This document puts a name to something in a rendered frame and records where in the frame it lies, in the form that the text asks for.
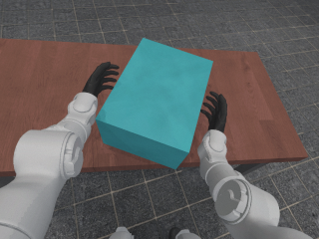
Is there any robot shin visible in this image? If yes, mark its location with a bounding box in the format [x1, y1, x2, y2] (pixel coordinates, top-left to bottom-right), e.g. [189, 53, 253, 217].
[175, 229, 190, 237]
[116, 226, 130, 233]

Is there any table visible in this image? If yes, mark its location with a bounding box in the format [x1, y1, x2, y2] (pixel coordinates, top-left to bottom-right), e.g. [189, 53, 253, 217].
[0, 38, 309, 188]

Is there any left robot upper arm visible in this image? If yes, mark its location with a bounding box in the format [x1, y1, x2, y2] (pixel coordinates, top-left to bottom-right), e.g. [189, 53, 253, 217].
[0, 129, 84, 239]

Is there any carton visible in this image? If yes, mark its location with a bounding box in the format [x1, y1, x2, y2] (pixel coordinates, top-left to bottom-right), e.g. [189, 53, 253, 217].
[95, 38, 213, 169]

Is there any left robot shin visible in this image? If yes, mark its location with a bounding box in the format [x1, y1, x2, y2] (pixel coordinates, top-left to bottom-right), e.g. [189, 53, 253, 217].
[116, 226, 130, 233]

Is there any right robot hand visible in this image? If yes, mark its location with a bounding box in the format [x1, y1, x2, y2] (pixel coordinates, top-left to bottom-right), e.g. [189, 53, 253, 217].
[200, 91, 227, 133]

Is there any robot left forearm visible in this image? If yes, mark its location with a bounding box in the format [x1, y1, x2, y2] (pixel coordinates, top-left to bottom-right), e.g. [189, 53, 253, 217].
[13, 92, 98, 172]

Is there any robot right forearm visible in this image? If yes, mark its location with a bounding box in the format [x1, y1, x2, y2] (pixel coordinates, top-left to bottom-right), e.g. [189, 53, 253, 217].
[197, 129, 249, 202]

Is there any right robot upper arm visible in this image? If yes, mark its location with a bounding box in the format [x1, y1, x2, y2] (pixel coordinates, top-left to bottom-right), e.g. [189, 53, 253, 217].
[214, 178, 313, 239]

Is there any left robot hand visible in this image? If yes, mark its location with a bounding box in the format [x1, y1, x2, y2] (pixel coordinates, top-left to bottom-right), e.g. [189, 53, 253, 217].
[82, 62, 119, 98]

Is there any right robot shin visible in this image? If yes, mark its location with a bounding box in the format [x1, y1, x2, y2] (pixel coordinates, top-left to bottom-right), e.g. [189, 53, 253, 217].
[175, 229, 190, 237]

